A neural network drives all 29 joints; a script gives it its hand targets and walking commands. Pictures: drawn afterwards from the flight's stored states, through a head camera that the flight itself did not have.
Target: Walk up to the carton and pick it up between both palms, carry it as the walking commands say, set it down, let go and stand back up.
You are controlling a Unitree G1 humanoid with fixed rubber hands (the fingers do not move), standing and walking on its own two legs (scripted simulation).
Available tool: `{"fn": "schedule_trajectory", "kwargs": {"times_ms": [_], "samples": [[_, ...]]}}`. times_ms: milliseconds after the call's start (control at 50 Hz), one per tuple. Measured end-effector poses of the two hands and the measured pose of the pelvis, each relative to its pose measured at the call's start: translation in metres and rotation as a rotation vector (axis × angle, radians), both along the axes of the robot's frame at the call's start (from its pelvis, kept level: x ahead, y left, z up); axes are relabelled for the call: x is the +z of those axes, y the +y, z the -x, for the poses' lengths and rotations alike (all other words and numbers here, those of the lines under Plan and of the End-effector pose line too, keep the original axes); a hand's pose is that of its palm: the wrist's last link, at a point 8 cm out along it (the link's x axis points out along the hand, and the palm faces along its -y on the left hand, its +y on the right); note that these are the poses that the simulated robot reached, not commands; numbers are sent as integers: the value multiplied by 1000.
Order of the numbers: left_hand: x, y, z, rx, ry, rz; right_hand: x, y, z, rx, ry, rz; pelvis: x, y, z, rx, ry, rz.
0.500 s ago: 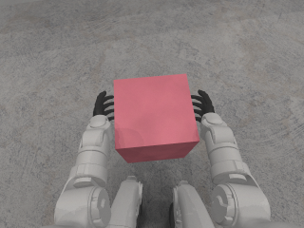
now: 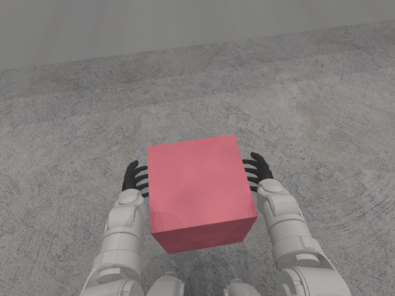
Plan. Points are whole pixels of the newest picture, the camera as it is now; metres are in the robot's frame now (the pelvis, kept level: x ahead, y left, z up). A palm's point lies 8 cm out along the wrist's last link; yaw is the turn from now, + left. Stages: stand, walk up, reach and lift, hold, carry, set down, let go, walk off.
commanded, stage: reach and lift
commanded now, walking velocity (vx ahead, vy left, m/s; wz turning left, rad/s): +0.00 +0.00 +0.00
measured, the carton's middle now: (198, 198) +0.36 +0.03 -0.10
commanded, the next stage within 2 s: none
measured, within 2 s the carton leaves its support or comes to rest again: neither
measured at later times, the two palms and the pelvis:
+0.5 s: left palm (123, 183) +0.31 +0.17 +0.06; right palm (273, 178) +0.33 -0.12 +0.06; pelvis -0.01 +0.00 +0.03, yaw +0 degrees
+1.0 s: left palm (113, 171) +0.30 +0.17 +0.12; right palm (285, 165) +0.32 -0.12 +0.13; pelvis +0.00 +0.00 +0.05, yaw -1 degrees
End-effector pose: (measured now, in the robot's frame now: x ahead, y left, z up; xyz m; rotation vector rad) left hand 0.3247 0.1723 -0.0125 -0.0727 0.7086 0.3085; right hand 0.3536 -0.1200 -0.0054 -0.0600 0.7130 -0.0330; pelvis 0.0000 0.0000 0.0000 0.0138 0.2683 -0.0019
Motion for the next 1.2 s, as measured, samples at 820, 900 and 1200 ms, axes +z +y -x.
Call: {"fn": "schedule_trajectory", "kwargs": {"times_ms": [820, 900, 1200], "samples": [[121, -1, 10, -15, -77, 25, 118, -1, 22, -29, -49, 37, 50, 4, -3, -10, -271, 9], [130, -2, 14, -17, -75, 26, 127, -1, 26, -30, -48, 39, 53, 4, -3, -10, -296, 9], [138, -5, 24, -41, -55, 6, 119, -4, 48, -39, -3, 52, 54, 5, 16, -10, -343, 10]]}}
